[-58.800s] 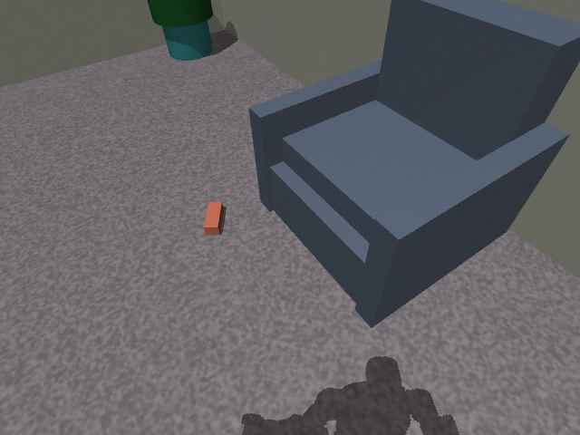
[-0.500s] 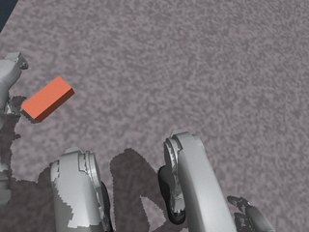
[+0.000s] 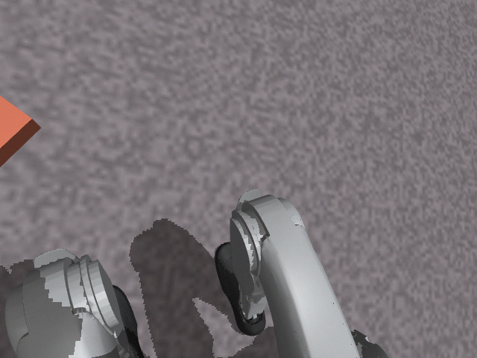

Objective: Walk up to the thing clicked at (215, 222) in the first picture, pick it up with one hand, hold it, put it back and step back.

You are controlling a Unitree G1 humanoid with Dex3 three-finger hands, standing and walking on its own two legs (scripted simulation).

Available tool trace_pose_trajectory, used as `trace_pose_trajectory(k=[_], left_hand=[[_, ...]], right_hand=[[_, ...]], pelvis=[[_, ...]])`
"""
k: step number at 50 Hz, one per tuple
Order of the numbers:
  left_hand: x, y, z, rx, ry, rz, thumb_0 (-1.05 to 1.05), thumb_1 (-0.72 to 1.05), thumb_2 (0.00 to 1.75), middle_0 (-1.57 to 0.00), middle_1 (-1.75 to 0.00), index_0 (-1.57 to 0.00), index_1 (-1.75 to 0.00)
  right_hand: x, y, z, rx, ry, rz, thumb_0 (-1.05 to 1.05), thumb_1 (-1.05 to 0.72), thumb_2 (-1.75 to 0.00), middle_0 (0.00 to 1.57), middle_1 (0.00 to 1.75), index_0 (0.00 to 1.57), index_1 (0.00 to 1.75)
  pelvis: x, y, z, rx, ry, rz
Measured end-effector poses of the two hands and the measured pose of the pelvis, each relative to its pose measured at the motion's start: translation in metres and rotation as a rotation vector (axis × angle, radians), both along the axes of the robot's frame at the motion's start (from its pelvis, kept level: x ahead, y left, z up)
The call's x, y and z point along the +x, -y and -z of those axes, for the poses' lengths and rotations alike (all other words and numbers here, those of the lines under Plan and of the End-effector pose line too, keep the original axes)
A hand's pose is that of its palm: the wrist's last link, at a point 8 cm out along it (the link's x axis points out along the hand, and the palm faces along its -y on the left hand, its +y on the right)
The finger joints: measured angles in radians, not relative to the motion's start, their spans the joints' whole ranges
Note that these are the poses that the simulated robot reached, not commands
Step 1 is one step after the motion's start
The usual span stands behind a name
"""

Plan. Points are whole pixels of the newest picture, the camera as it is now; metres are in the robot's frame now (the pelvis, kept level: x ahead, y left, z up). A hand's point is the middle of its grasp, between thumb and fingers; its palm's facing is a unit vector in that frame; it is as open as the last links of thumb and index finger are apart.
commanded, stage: home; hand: left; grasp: from above
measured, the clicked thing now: out of the picture +0.51 +0.31 -0.29
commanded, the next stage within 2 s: none
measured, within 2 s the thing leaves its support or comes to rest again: neither
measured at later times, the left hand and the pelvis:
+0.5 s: hand out of the picture +0.36 +0.29 +0.01, palm faces -0.20 -0.74 -0.64, open 8.0 cm; pelvis +0.01 +0.00 +0.13, yaw +5 degrees
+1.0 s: hand out of the picture +0.27 +0.23 +0.23, palm faces +0.22 -0.95 -0.22, open 7.4 cm; pelvis +0.05 +0.00 +0.32, yaw +9 degrees
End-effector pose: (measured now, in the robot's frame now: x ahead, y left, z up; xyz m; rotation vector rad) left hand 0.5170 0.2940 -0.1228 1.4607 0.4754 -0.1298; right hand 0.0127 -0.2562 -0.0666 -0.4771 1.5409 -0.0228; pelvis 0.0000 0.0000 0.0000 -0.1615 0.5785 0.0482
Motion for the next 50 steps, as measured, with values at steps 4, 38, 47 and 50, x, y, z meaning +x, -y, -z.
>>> trace_pose_trajectory(k=[4,38,47,50], left_hand=[[0.004,-0.004,-0.015,-0.046,0.03,-0.088,0.0,-0.19,0.94,-0.26,-0.73,-0.24,-0.74],[-0.242,0.002,-0.279,-0.92,-0.01,-0.731,0.01,0.88,0.91,-0.21,-0.31,-0.21,-0.31],[-0.263,0.013,-0.354,-1.057,0.003,-0.888,0.02,0.9,0.9,-0.2,-0.3,-0.2,-0.3],[-0.271,0.015,-0.377,-1.08,-0.001,-0.908,0.02,0.9,0.9,-0.2,-0.3,-0.2,-0.3]], right_hand=[[-0.003,-0.005,0.002,0.043,-0.018,0.033,0.0,-0.89,-0.89,0.2,0.29,0.2,0.3],[0.226,-0.044,-0.208,0.165,0.688,-0.082,0.0,-0.91,-0.9,0.2,0.3,0.2,0.3],[0.228,-0.05,-0.283,0.148,0.74,-0.034,0.0,-0.91,-0.9,0.2,0.3,0.2,0.3],[0.224,-0.047,-0.305,0.128,0.749,-0.016,0.01,-0.91,-0.9,0.2,0.3,0.2,0.3]], pelvis=[[0.006,0.002,-0.005,0.006,-0.021,0.006],[0.016,0.001,-0.228,0.079,0.082,-0.098],[0.04,-0.001,-0.298,0.102,0.167,-0.114],[0.048,-0.002,-0.319,0.108,0.199,-0.118]])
